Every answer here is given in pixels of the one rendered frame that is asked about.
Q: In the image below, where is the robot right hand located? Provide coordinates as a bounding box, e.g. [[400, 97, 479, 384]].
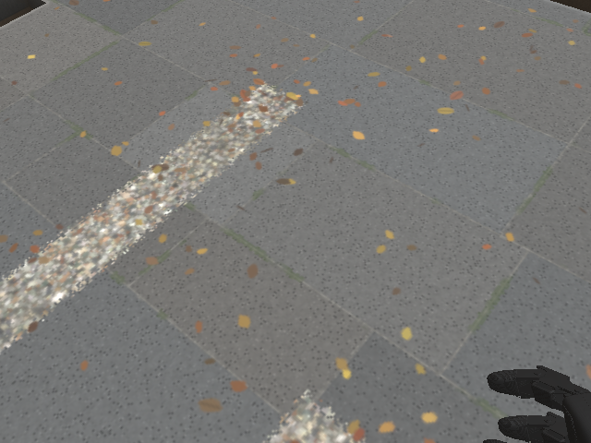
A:
[[483, 365, 591, 443]]

